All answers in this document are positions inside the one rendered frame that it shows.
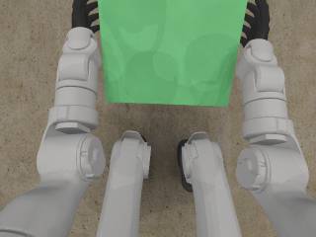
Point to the carton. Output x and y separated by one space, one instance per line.
170 52

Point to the right robot hand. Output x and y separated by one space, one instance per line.
259 23

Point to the robot right thigh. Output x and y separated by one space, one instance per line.
215 211

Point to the left robot forearm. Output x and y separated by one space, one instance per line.
76 86

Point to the robot right upper arm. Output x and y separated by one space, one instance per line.
277 178

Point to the robot right shin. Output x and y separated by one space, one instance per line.
215 147

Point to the robot left upper arm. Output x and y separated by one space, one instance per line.
67 165

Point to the left robot hand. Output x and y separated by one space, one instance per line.
80 15

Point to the right robot forearm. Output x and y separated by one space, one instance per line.
264 99

